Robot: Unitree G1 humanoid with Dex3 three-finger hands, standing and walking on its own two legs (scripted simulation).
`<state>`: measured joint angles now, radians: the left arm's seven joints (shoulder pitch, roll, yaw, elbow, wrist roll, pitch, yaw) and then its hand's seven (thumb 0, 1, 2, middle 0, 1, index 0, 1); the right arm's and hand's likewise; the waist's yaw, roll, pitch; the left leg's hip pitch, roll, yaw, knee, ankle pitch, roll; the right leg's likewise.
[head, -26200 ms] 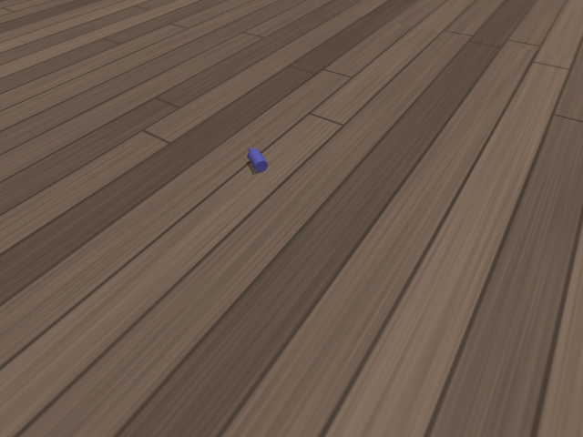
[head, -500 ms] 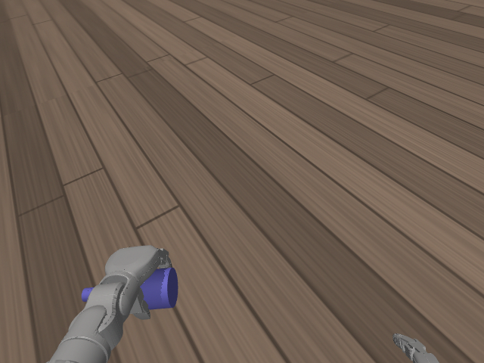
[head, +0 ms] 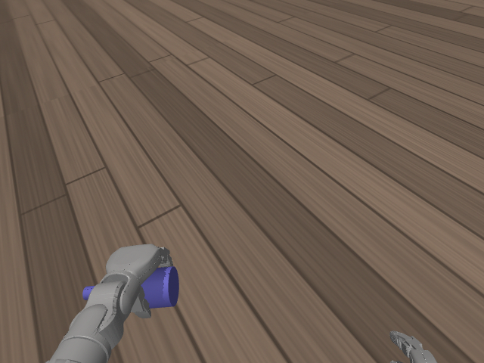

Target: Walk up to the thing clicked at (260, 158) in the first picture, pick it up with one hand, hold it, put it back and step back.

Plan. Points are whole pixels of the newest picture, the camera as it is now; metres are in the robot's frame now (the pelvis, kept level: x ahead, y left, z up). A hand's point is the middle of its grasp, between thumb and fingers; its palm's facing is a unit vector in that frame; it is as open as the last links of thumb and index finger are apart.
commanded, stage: hold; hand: left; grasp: from above
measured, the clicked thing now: (129, 289) +0.29 +0.26 -0.07
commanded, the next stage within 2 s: crouch in 0.12 s
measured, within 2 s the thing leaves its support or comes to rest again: neither
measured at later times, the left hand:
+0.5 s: hand (147, 295) +0.28 +0.22 -0.08, palm faces -0.48 -0.05 -0.88, open 9.9 cm
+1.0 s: hand (173, 301) +0.36 +0.24 -0.30, palm faces -0.42 +0.02 -0.91, open 10.0 cm
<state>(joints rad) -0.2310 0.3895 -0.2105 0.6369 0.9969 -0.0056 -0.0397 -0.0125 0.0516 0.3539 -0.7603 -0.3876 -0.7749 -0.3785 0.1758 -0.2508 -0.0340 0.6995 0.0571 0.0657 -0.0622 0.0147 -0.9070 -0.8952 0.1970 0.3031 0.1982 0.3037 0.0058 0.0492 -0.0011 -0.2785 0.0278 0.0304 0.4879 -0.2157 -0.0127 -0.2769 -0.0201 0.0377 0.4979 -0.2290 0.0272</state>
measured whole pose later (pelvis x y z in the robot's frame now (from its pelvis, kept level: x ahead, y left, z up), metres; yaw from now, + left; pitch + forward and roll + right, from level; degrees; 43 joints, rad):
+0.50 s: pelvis +0.00 +0.00 +0.00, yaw +1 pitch +3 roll +0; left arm -0.25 0.37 -0.19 0.76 1.05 -0.06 0.07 -0.01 0.03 0.40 -0.75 -0.43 -0.76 -0.42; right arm 0.17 -0.25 -0.04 0.70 0.04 0.07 -0.05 0.01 -0.90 -0.89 0.20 0.30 0.20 0.30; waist -0.01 0.03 0.00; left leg -0.35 0.03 0.02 0.53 -0.23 -0.01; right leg -0.34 -0.02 0.03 0.55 -0.25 0.03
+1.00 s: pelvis -0.04 +0.01 -0.17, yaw +0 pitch +29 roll -2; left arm -0.63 0.44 -0.04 1.18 1.18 -0.07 0.37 -0.01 0.01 0.46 -0.70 -0.51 -0.71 -0.50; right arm 0.26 -0.26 -0.09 0.75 -0.05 0.01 -0.02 0.01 -0.90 -0.89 0.20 0.30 0.20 0.30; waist -0.13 0.04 -0.19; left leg -1.44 0.04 -0.03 1.50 -0.56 -0.01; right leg -1.41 0.00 0.02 1.47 -0.57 0.04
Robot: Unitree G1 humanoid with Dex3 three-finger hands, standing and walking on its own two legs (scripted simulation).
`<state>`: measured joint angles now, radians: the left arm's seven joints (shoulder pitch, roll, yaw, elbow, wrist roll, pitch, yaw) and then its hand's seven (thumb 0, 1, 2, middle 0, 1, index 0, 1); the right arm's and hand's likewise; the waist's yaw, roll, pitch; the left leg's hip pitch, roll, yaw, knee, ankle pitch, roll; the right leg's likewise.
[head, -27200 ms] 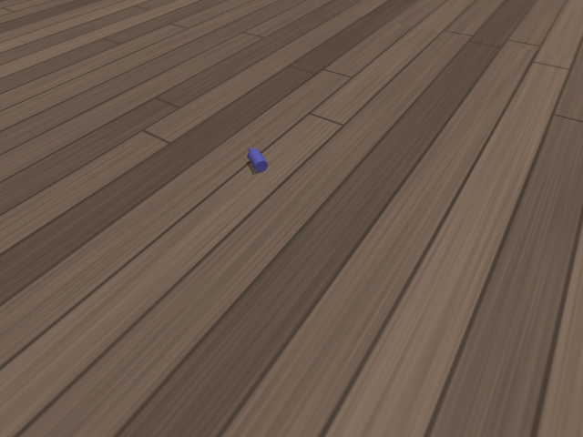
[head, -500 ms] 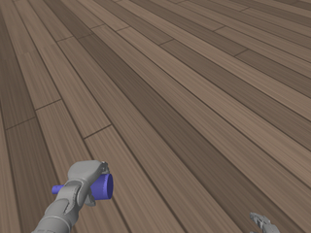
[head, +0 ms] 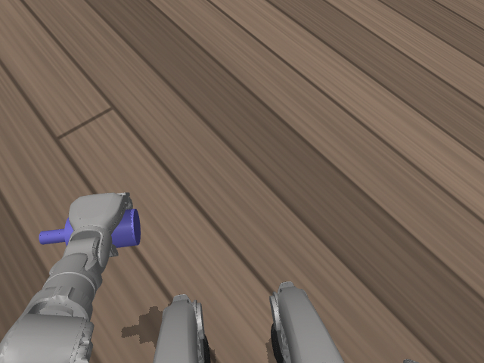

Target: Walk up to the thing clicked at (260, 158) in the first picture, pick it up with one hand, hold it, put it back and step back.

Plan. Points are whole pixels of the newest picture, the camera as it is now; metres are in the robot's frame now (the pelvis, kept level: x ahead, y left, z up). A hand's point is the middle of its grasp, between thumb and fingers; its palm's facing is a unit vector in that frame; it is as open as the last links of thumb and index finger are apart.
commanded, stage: crouch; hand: left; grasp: from above
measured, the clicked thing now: (91, 232) +0.40 +0.27 -0.15
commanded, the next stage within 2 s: lower in 1.22 s
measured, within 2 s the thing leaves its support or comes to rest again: neither
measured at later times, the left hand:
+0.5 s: hand (133, 240) +0.43 +0.24 -0.32, palm faces -0.45 -0.01 -0.89, open 10.0 cm
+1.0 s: hand (140, 242) +0.44 +0.25 -0.40, palm faces -0.49 -0.02 -0.87, open 10.0 cm
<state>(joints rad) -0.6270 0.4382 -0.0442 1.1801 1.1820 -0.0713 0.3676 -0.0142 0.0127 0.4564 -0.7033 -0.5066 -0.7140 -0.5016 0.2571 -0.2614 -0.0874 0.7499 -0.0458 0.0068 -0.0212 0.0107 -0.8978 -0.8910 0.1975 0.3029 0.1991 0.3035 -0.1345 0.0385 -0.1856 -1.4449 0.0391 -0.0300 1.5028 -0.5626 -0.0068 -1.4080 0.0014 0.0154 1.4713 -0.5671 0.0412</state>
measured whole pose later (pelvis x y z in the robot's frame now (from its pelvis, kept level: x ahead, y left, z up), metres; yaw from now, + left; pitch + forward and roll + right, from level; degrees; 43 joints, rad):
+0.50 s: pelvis -0.02 +0.00 -0.16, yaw -2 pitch +38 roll -6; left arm -0.85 0.57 0.05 1.30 1.26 -0.15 0.38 -0.01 0.01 0.46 -0.72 -0.49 -0.73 -0.48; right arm 0.16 -0.24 -0.03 0.74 -0.11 -0.06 0.07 0.01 -0.90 -0.89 0.20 0.30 0.20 0.30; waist -0.18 0.02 -0.15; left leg -2.05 0.02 -0.09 2.04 -0.67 -0.01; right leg -1.98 0.00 -0.02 2.00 -0.69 0.05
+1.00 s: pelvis -0.03 +0.00 -0.23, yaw -4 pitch +37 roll -7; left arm -0.94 0.69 0.10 1.40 1.27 -0.19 0.36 -0.01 0.02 0.41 -0.74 -0.44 -0.75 -0.43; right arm 0.18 -0.26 0.01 0.75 -0.13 -0.04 0.12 0.01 -0.91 -0.90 0.20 0.30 0.20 0.30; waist -0.23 0.00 -0.07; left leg -2.23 0.02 -0.13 2.26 -0.68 -0.02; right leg -2.16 0.03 -0.03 2.20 -0.69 0.05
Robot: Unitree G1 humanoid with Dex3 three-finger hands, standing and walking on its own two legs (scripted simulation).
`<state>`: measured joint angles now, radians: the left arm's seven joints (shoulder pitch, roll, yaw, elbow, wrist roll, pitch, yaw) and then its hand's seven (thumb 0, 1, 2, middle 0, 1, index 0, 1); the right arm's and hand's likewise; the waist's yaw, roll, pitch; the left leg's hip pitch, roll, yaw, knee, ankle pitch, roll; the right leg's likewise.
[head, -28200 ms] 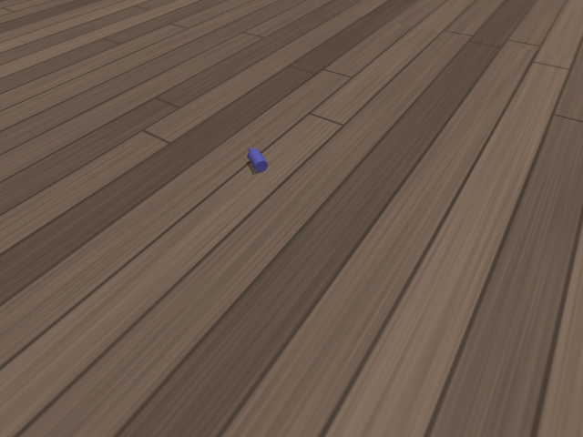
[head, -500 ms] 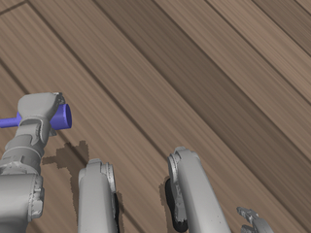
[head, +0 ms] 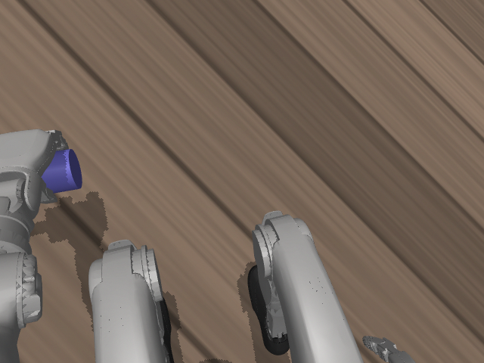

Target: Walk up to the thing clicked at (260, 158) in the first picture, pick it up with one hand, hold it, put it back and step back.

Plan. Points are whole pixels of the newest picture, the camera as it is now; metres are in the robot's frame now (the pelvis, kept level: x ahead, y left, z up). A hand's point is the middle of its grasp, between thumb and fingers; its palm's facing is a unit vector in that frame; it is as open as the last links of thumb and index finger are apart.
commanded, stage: crouch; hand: left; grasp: from above
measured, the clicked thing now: (20, 177) +0.46 +0.32 -0.20
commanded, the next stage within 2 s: lower in 0.22 s
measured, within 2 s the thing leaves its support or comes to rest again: neither
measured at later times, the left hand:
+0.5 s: hand (47, 172) +0.47 +0.29 -0.22, palm faces -0.49 -0.06 -0.87, open 9.9 cm
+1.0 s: hand (60, 177) +0.47 +0.29 -0.28, palm faces -0.49 -0.08 -0.87, open 9.8 cm
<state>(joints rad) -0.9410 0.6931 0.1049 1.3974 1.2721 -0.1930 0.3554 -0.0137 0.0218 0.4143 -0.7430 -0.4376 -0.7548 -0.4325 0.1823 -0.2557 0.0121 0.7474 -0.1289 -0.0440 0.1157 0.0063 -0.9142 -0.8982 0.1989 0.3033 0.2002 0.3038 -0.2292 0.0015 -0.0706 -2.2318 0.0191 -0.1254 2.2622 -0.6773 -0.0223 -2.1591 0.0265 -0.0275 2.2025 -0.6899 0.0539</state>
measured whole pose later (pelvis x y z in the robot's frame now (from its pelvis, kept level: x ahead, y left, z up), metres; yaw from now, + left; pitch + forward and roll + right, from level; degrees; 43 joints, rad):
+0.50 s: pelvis +0.00 +0.00 -0.04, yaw -2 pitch +35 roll -8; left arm -1.01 0.78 0.11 1.50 1.28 -0.21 0.37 -0.01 0.03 0.38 -0.77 -0.38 -0.78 -0.38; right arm 0.15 -0.27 0.08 0.74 -0.14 -0.05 0.13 0.01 -0.91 -0.90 0.20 0.30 0.20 0.30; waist -0.26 -0.02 -0.01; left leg -2.32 0.01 -0.16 2.38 -0.68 -0.03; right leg -2.23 0.04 -0.05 2.30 -0.68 0.06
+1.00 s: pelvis +0.00 +0.00 -0.06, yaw -4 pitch +33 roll -10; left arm -1.02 0.86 0.15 1.57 1.31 -0.23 0.46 -0.01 0.06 0.33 -0.78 -0.35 -0.80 -0.35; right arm 0.12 -0.28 0.15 0.72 -0.19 -0.08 0.15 0.00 -0.90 -0.89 0.20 0.30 0.20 0.30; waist -0.30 -0.06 0.06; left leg -2.38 0.01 -0.20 2.49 -0.70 -0.03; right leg -2.28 0.05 -0.07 2.38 -0.69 0.07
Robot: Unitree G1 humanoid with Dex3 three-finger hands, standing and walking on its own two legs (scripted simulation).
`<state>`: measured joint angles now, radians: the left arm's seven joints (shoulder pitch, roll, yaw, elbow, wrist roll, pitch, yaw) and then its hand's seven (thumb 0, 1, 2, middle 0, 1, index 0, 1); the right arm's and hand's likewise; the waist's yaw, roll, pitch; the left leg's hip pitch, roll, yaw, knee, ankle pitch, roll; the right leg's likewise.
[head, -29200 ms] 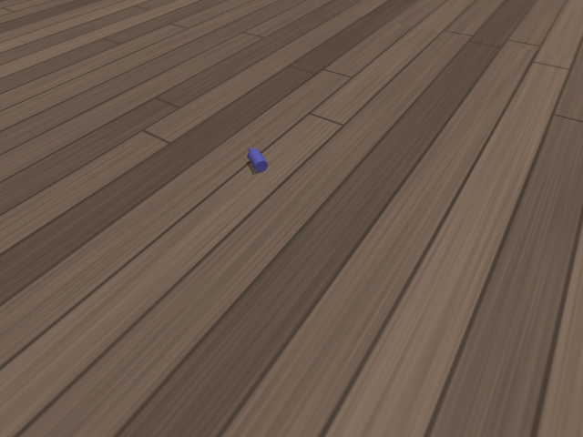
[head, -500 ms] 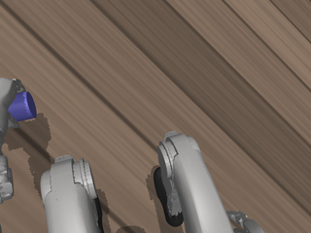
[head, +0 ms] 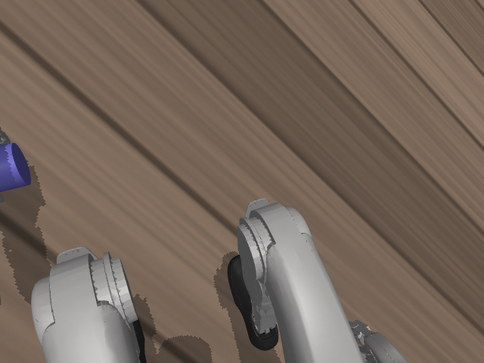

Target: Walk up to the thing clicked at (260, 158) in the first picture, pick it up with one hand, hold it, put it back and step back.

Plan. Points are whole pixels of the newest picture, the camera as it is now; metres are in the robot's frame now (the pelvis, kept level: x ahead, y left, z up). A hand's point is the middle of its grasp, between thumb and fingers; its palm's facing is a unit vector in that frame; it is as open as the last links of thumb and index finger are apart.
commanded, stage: rest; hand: left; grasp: from above
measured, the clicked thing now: out of the picture +0.45 +0.35 -0.24
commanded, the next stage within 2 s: open in 0.84 s
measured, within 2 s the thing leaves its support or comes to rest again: rests again in 1.22 s
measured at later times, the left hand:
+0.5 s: hand out of the picture +0.45 +0.31 -0.24, palm faces -0.47 -0.12 -0.88, open 9.8 cm
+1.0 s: hand out of the picture +0.45 +0.31 -0.24, palm faces -0.47 -0.12 -0.88, open 9.7 cm
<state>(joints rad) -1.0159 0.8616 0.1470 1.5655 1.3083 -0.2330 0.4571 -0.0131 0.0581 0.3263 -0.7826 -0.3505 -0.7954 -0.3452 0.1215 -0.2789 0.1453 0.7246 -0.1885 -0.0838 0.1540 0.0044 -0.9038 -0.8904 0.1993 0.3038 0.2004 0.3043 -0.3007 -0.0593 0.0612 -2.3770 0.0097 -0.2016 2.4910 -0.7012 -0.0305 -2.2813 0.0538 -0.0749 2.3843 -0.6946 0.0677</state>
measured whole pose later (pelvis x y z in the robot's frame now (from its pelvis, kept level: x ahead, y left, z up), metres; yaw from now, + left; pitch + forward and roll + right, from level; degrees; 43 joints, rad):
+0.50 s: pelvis +0.00 +0.00 +0.00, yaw -2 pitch +31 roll -12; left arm -1.02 0.93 0.14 1.63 1.31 -0.23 0.52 -0.01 0.08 0.27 -0.81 -0.28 -0.83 -0.28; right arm 0.10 -0.31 0.21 0.70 -0.22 -0.12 0.18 0.00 -0.90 -0.89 0.20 0.30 0.20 0.30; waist -0.33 -0.10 0.10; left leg -2.37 0.01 -0.24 2.53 -0.72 -0.03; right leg -2.27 0.07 -0.10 2.39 -0.69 0.07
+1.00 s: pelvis +0.00 +0.00 -0.01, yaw -3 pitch +29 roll -13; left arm -1.06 0.99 0.12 1.72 1.30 -0.25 0.57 -0.01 0.08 0.25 -0.83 -0.26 -0.85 -0.26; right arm 0.08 -0.32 0.27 0.68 -0.24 -0.16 0.19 0.00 -0.90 -0.89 0.20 0.30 0.20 0.30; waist -0.35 -0.12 0.14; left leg -2.36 0.02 -0.26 2.54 -0.72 -0.03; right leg -2.25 0.08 -0.12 2.38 -0.68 0.08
